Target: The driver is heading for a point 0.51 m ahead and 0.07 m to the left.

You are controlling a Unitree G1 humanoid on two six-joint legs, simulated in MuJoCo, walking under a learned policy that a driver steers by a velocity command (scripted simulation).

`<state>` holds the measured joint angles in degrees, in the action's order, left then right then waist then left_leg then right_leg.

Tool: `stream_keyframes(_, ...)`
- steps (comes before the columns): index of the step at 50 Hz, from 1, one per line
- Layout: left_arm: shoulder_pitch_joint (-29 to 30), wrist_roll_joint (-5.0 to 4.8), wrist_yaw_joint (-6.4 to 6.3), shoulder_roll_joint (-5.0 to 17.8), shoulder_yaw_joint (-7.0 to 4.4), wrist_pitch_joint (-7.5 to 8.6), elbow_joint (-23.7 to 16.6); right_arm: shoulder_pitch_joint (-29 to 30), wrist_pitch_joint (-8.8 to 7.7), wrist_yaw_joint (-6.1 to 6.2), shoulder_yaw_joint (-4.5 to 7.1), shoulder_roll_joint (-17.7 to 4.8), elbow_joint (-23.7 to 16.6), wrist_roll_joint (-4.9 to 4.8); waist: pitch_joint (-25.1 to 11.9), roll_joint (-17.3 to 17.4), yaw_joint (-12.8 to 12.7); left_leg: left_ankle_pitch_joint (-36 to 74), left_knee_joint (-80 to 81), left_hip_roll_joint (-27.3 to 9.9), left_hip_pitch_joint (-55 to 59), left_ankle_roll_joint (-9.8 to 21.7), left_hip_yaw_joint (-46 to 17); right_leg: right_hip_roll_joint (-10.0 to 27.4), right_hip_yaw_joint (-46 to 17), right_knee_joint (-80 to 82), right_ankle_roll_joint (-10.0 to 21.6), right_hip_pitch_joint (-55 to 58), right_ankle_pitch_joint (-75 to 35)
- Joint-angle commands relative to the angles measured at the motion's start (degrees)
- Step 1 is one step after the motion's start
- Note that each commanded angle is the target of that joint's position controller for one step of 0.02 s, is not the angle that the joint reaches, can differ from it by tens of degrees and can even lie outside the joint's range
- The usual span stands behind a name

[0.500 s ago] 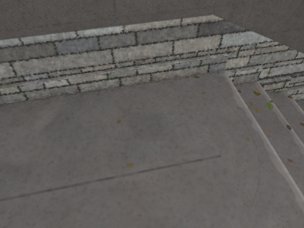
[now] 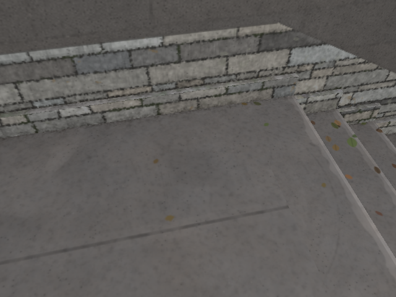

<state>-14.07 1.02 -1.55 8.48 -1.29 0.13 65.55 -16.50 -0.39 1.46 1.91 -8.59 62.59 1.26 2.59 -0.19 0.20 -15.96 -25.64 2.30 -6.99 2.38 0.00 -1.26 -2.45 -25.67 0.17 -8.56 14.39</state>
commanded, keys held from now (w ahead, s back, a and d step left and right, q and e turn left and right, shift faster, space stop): w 0.38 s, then w+q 0.38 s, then no key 0.24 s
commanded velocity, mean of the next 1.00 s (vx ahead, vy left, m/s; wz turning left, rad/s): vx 0.35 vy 0.00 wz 0.18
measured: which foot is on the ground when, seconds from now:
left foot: down 0.00-0.26, up 0.28-0.72, down 0.74-1.00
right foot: down 0.00-0.72, up 0.74-1.00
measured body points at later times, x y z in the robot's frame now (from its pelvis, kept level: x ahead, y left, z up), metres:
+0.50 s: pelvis +0.14 -0.05 +0.00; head +0.16 -0.06 +0.45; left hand +0.04 +0.17 -0.14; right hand +0.22 -0.28 -0.15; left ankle +0.20 +0.08 -0.66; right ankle +0.07 -0.11 -0.74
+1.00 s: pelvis +0.39 +0.01 +0.00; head +0.43 +0.03 +0.45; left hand +0.44 +0.26 -0.14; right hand +0.45 -0.23 -0.14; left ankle +0.39 +0.03 -0.74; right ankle +0.50 -0.14 -0.66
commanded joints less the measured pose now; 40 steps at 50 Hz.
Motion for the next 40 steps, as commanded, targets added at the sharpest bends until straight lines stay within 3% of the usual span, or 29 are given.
stream_keyframes(1,-2.5,0.25,-0.03,4.8,-0.97,0.01,-0.9,-4.1,0.13,0.05,1.58,-6.7,-0.5,0.15,2.2,2.3,0.5,-13.8,5.3,-5.5,-3.3,2.6,-7.3,1.8,-1.6,-0.5,3.3,-4.5,9.1)
stream_keyframes(2,-2.0,0.51,0.12,4.6,-1.08,-0.08,-1.7,-5.2,0.42,0.03,1.98,-7.6,-0.6,0.13,3.6,4.0,1.1,-23.5,6.5,-6.5,-4.3,4.3,-10.0,0.1,-0.1,-3.9,4.0,-8.2,15.5)
stream_keyframes(4,1.9,1.28,0.61,2.9,-0.83,0.49,-4.6,-11.8,0.55,0.17,2.62,-9.1,0.8,0.11,8.4,8.5,4.0,-37.2,13.2,-13.9,-2.6,9.2,-21.6,-1.5,4.6,-13.6,4.3,-19.0,16.4)
stream_keyframes(5,4.3,1.76,0.84,2.4,-0.71,1.04,-6.3,-13.2,0.37,0.15,2.68,-8.9,1.2,0.25,11.4,8.7,4.8,-38.8,16.0,-18.2,-3.8,11.8,-27.1,0.2,5.7,-17.2,4.3,-22.3,13.3)
stream_keyframes(6,6.5,1.57,1.05,2.8,-0.88,1.59,-7.8,-13.1,0.06,0.12,2.7,-8.8,1.0,0.66,12.4,8.0,5.0,-36.8,17.3,-19.8,-4.6,13.2,-29.5,1.7,4.7,-19.9,4.4,-24.3,12.6)
stream_keyframes(7,7.2,1.19,1.33,3.1,-1.0,2.12,-8.8,-11.9,-0.28,0.05,2.84,-9.2,0.5,1.09,12.2,7.6,4.5,-33.0,17.4,-19.8,-4.4,13.5,-28.9,2.4,4.1,-19.9,4.5,-25.0,13.0)
stream_keyframes(9,4.7,0.53,2.07,2.7,-1.11,3.05,-8.8,-8.7,-0.99,-0.16,2.96,-9.2,-0.6,0.76,9.6,6.9,2.3,-24.7,15.9,-17.4,-7.2,11.9,-22.7,1.8,5.1,-14.9,4.9,-17.7,9.8)
stream_keyframes(11,-4.8,-0.36,2.1,1.8,-1.37,3.64,-5.8,-4.0,-1.45,-0.31,2.8,-8.4,-1.5,-0.56,6.9,6.5,-3.4,-21.1,11.2,-12.5,-18.4,8.5,-14.8,-1.1,7.8,-6.1,4.8,2.6,1.3)
stream_keyframes(12,-11.1,-0.36,1.92,2.5,-1.96,3.76,-3.4,-2.9,-1.86,-0.35,2.74,-7.9,-2.2,-0.35,5.4,4.1,-5.9,-19.6,6.1,-9.7,-23.6,7.2,-11.5,-2.3,7.6,-3.7,4.2,11.7,1.8)
stream_keyframes(13,-18.1,0.23,1.38,5.1,-2.75,4.23,-1.7,-0.9,-2.64,-0.58,2.12,-5.8,-3.4,0.06,4.0,-2.4,-9.1,-16.2,-6.2,-5.7,-30.1,5.2,-5.7,3.9,-1.7,1.7,4.7,19.4,8.3)
stream_keyframes(14,-25.8,0.99,0.96,11.9,-4.1,4.48,-0.9,-0.9,-3.41,-1.35,1.05,-1.0,-5.8,-0.19,-0.7,-17.0,-10.3,-16.7,-27.4,0.9,-37.7,2.8,3.3,20.6,-30.6,14.7,9.5,24.0,29.0)
stream_keyframes(15,-24.9,0.66,0.75,11.5,-3.92,3.31,0.0,1.2,-3.09,-2.01,2.4,-6.2,-6.3,1.74,3.4,-10.2,-8.7,-17.4,-36.0,0.0,-41.2,3.2,0.0,23.7,-39.1,18.1,12.6,16.7,37.0)
stream_keyframes(16,-18.5,0.64,0.87,9.9,-3.3,3.06,-2.3,2.3,-3.01,-2.51,2.27,-5.6,-6.5,2.0,8.2,-5.5,-5.1,-11.7,-41.1,-3.0,-42.6,3.7,-0.9,21.8,-34.3,17.3,12.3,11.9,35.3)
stream_keyframes(17,-13.9,0.3,1.17,8.5,-2.82,3.54,-4.1,1.7,-3.27,-2.9,1.72,-3.9,-5.9,1.63,8.8,-3.1,-3.1,-5.6,-41.3,-5.0,-41.0,3.4,-1.4,19.0,-27.9,17.2,11.4,8.3,26.8)
stream_keyframes(18,-11.3,0.03,1.21,7.0,-2.3,4.1,-5.1,0.4,-3.43,-3.03,1.7,-3.3,-5.0,1.39,7.5,-2.8,-1.1,-1.1,-39.6,-6.3,-37.5,2.6,-1.5,16.4,-22.4,17.5,10.5,6.2,18.1)
stream_keyframes(20,-11.8,0.16,1.01,4.7,-1.43,4.96,-4.5,-1.6,-2.68,-3.47,1.83,-3.5,-3.9,1.43,5.2,-3.3,0.6,3.8,-38.6,-6.4,-33.4,1.3,-0.2,13.0,-13.2,16.7,9.1,5.2,1.9)
stream_keyframes(24,-18.1,0.48,0.69,4.5,-0.64,5.62,-2.3,4.9,-1.63,-3.74,1.56,-3.3,-6.3,0.53,4.8,-4.0,-0.2,8.2,-36.0,-4.4,-36.5,1.2,0.2,11.8,-3.0,15.0,7.7,6.7,-21.2)
stream_keyframes(28,-17.6,0.33,0.1,4.1,0.17,5.85,-2.8,16.0,-1.81,-4.04,0.29,-2.0,-10.5,0.36,6.3,-4.7,-1.4,14.0,-21.6,-2.5,-32.5,1.6,3.9,10.8,3.9,16.3,6.7,4.4,-28.9)
stream_keyframes(31,-19.3,0.12,-0.57,5.9,0.05,6.11,-2.0,20.2,-1.79,-3.92,-0.28,-2.5,-12.7,0.03,6.2,-5.0,-2.0,13.7,-14.2,-1.8,-28.0,3.5,6.8,12.8,6.4,15.7,6.7,7.6,-34.6)
stream_keyframes(34,-18.5,0.24,-1.19,8.3,-0.45,6.27,-1.9,14.6,-2.2,-3.29,0.45,-4.5,-11.8,-0.02,1.5,-5.4,1.5,7.7,-11.3,2.4,-19.4,7.0,9.8,13.8,9.7,3.6,6.1,13.2,-57.9)
stream_keyframes(35,-17.7,0.37,-1.31,9.4,-0.84,6.0,-2.3,8.2,-2.46,-3.05,1.15,-5.7,-9.9,-0.16,-2.2,-5.8,4.2,5.4,-10.5,3.9,-13.4,8.4,9.9,14.1,10.2,-5.4,6.2,14.0,-62.7)
stream_keyframes(36,-16.7,0.27,-1.09,10.5,-1.22,5.7,-2.8,0.0,-2.79,-2.82,2.01,-7.0,-7.3,-0.04,-6.5,-6.0,7.7,6.4,-6.4,4.7,-3.9,10.1,9.3,13.9,11.0,-16.9,6.3,11.5,-59.3)
stream_keyframes(37,-15.7,-0.07,-0.61,10.2,-1.26,5.71,-4.1,-6.3,-2.98,-2.35,3.53,-10.7,-5.9,0.82,-9.6,-3.5,10.7,1.6,-2.9,-1.5,7.4,12.8,-0.2,12.8,11.9,-31.9,5.5,1.0,-44.4)
stream_keyframes(38,-18.6,-0.64,0.98,3.5,-0.29,5.88,-7.1,-7.1,-2.47,-2.0,4.9,-16.3,-7.1,1.3,-15.9,10.5,6.3,-1.0,-0.1,-19.6,24.2,22.5,-31.6,1.4,11.4,-55.6,2.7,-22.2,9.5)
stream_keyframes(39,-13.2,-0.52,1.31,8.0,-1.43,6.17,-8.6,-7.7,-1.58,-2.31,4.84,-15.6,-6.2,-0.63,-16.7,5.4,7.8,-2.5,8.9,-22.0,25.4,24.3,-44.5,-1.5,0.9,-61.6,3.4,-31.4,13.1)
stream_keyframes(40,-8.5,-0.71,1.24,8.4,-1.51,6.59,-10.7,-2.2,-1.64,-1.88,4.14,-13.5,-6.8,-0.64,-6.8,3.0,5.2,4.5,9.8,-21.4,17.4,21.6,-34.8,2.4,0.4,-58.9,3.7,-35.3,7.6)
